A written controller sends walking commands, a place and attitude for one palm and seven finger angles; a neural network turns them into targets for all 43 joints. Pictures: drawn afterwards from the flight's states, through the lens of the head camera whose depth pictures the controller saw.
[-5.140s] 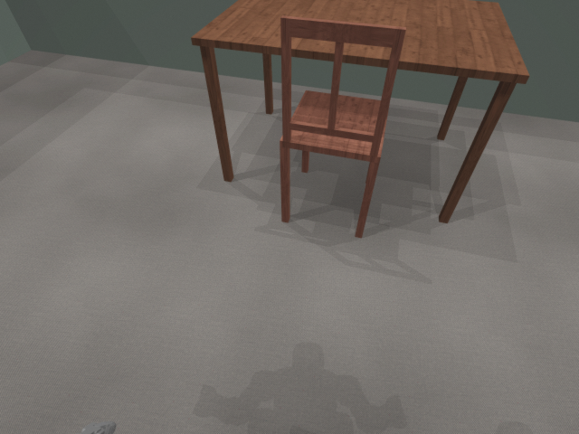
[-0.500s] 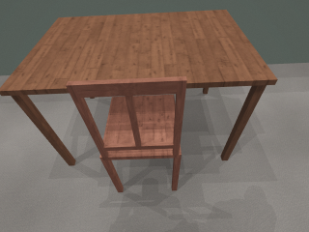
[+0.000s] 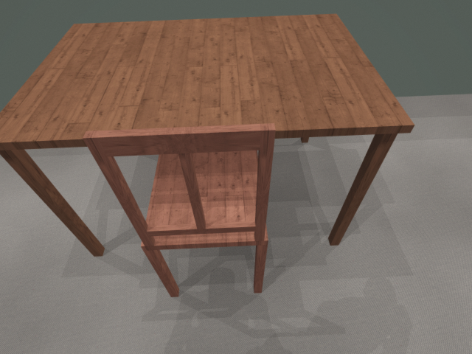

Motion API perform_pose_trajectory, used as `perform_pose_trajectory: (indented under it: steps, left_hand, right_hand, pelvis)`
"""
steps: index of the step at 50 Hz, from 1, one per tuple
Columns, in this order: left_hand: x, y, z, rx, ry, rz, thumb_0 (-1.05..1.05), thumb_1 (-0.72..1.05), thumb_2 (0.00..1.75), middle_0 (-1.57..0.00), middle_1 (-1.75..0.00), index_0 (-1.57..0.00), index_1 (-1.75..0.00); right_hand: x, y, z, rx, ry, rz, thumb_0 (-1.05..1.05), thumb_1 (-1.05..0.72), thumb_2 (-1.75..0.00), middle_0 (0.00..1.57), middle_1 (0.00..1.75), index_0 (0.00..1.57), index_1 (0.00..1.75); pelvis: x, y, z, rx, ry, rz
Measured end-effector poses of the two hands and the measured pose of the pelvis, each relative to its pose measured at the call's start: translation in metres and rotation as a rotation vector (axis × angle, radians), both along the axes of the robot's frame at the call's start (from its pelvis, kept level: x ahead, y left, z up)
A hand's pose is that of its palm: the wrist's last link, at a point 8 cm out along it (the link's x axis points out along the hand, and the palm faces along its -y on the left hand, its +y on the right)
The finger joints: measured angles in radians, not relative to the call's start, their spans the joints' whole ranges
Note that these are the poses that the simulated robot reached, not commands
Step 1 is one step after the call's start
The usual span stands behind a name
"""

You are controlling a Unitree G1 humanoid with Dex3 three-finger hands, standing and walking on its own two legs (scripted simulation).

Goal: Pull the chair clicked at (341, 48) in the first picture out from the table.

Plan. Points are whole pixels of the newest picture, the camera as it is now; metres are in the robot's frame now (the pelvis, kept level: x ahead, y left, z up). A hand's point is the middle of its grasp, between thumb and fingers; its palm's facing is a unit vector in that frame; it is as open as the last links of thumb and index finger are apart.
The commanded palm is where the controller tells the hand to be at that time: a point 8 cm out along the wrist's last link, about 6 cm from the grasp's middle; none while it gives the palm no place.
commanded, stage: look again from close up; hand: left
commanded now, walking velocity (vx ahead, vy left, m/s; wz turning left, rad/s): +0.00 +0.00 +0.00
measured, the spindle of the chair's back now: (194, 194) +0.48 +0.13 -0.08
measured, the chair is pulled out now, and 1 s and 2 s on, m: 0.00 0.00 0.00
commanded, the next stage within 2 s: none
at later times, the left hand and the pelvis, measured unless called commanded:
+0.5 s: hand out of the picture +0.00 +0.13 -0.17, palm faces +0.02 -0.98 -0.19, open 7.3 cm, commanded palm none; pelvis +0.02 -0.03 +0.00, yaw +0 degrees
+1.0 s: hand out of the picture +0.00 +0.10 -0.17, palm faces +0.04 -0.98 -0.19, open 7.3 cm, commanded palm none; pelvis +0.02 -0.06 +0.00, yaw +0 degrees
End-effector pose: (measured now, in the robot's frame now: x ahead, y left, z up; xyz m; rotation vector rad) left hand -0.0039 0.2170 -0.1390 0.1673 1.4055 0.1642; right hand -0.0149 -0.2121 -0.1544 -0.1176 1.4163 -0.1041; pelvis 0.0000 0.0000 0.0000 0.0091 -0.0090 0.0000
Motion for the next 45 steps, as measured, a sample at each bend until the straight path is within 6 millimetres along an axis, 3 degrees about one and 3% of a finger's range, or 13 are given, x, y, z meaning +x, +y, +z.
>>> perform_pose_trajectory:
  steps: [16,45]
  left_hand:
    - [0.001,-0.028,-0.002,-0.023,0.021,0.012,0.01,0.92,0.9,-0.2,-0.3,-0.2,-0.29]
    - [0.007,-0.062,0.0,-0.02,0.005,0.018,0.01,0.92,0.9,-0.2,-0.3,-0.2,-0.29]
  right_hand:
    - [0.032,-0.027,0.004,-0.023,-0.033,0.018,0.01,-0.91,-0.9,0.2,0.3,0.2,0.3]
    - [0.024,-0.049,0.003,0.004,0.013,-0.001,0.01,-0.91,-0.9,0.2,0.3,0.2,0.3]
  pelvis:
    - [0.014,-0.021,0.001,0.001,-0.003,0.002]
    - [0.024,-0.056,0.003,0.005,-0.007,0.006]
